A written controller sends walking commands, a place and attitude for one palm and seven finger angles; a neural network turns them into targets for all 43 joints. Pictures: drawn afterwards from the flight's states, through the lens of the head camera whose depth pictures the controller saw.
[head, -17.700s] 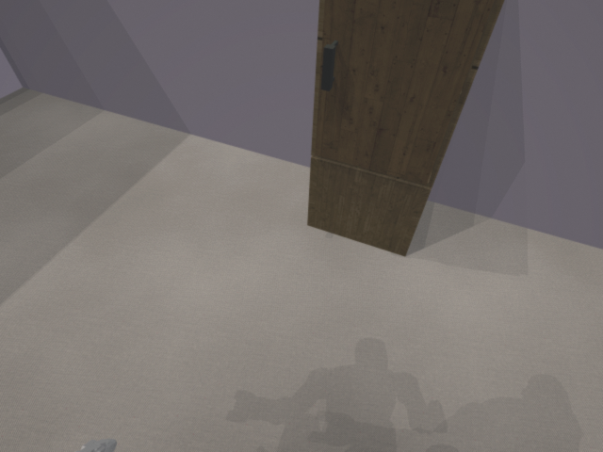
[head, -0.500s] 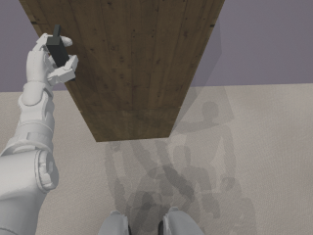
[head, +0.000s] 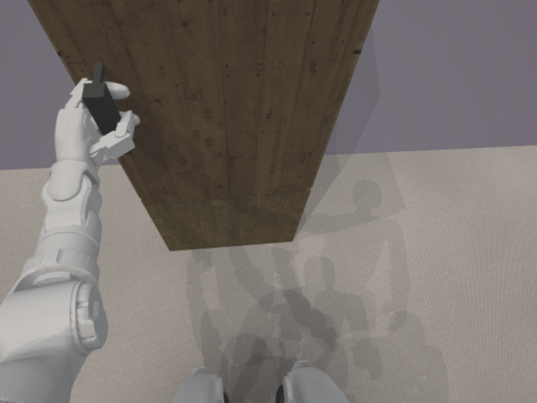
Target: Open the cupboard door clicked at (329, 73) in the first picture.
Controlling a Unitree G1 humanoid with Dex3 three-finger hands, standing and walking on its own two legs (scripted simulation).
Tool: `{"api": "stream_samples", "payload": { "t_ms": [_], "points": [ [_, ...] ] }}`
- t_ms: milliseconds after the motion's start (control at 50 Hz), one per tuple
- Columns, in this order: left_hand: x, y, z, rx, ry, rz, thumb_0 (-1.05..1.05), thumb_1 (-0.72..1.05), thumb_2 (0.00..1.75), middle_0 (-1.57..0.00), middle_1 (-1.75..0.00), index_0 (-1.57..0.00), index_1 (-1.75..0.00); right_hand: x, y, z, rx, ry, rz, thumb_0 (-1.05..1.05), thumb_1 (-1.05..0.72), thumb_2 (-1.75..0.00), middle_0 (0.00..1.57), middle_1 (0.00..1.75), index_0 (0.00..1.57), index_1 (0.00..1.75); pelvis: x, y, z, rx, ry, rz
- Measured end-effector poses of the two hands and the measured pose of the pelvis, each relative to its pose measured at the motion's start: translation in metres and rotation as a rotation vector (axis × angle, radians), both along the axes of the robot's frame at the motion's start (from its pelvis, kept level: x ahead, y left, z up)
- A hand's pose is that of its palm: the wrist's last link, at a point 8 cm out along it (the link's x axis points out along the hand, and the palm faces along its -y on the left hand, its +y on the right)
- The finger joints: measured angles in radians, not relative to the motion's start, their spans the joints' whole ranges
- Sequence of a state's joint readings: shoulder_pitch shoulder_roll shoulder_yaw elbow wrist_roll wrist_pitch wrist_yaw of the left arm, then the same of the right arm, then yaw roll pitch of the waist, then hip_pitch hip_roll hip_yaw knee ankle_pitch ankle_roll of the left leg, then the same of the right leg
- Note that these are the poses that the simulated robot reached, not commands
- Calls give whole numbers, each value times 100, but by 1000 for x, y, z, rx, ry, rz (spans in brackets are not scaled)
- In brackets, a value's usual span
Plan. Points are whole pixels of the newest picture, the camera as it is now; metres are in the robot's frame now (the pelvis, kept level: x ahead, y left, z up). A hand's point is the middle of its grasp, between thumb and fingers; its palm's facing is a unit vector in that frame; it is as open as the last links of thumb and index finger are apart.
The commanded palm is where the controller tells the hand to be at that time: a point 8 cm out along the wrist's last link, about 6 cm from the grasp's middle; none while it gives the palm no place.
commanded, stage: pull the door open along its arc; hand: left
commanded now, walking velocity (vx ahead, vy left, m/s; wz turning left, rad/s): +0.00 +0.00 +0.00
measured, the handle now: (111, 110) +0.54 +0.20 +0.07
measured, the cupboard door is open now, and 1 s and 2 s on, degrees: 2 42 41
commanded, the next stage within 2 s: open thumb and fingers to let go in 0.84 s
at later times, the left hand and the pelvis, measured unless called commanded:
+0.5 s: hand (169, 222) +0.35 +0.11 +0.08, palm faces +0.37 -0.93 +0.04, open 6.4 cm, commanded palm +0.29 +0.15 +0.08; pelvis +0.02 -0.01 +0.01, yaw +2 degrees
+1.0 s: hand (230, 277) +0.27 +0.03 +0.08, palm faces +0.37 -0.93 -0.03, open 6.6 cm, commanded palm +0.23 +0.08 +0.08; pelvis +0.01 -0.05 +0.02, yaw +5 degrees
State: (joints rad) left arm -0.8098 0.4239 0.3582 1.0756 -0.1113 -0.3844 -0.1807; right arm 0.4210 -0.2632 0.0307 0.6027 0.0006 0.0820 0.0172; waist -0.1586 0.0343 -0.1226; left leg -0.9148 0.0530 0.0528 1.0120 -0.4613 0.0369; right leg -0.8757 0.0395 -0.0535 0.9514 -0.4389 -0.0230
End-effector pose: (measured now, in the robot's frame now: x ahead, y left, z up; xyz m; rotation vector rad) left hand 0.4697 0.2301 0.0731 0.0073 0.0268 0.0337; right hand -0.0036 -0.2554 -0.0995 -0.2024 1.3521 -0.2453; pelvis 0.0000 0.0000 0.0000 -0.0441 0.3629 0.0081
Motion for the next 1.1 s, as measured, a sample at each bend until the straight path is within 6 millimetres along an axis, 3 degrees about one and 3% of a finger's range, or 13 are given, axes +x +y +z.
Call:
{"api": "stream_samples", "payload": {
  "t_ms": [120, 240, 400, 520, 680, 900, 1100],
  "points": [
    [-29, -5, -1, 1, -12, -13, 0, 66, 72, -35, -135, -34, -135, 28, 2, 6, 27, -73, -3, 0, -91, -90, 20, 30, 21, 30, 11, 0, 9, 10, -31, -11],
    [-77, -19, -1, -13, -29, -25, 0, 64, 69, -35, -135, -34, -135, 78, 4, 15, 51, -212, 35, 1, -91, -90, 20, 30, 21, 30, 20, -1, 17, 17, -72, -15],
    [-135, -57, -1, -61, -45, 214, 1, 63, 72, -33, -136, -36, -131, 155, 16, 22, 89, -397, 183, 1, -91, -90, 20, 30, 20, 30, 21, -6, 17, 31, -110, 6],
    [-167, -87, 1, -32, -36, 361, 1, 64, 74, -32, -135, -35, -131, 193, 29, 25, 124, -482, 273, 1, -91, -90, 20, 30, 20, 30, 17, -16, 14, 41, -137, 32],
    [-194, -115, 4, -11, -5, 440, 1, 65, 74, -30, -133, -33, -133, 200, 31, 26, 145, -502, 308, 1, -91, -90, 20, 30, 21, 30, 15, -32, 15, 52, -169, 58],
    [-234, -150, 8, 18, 24, 326, 2, 63, 69, -29, -131, -33, -133, 185, 4, 28, 140, -520, 278, 1, -91, -90, 20, 30, 21, 30, 17, -49, 19, 68, -199, 65],
    [-232, -152, 5, 13, 8, 387, 1, 56, 74, -34, -132, -35, -133, 191, -8, 22, 114, -534, 305, 1, -91, -90, 20, 30, 20, 30, 10, -59, 15, 78, -196, 78]
  ]
}}
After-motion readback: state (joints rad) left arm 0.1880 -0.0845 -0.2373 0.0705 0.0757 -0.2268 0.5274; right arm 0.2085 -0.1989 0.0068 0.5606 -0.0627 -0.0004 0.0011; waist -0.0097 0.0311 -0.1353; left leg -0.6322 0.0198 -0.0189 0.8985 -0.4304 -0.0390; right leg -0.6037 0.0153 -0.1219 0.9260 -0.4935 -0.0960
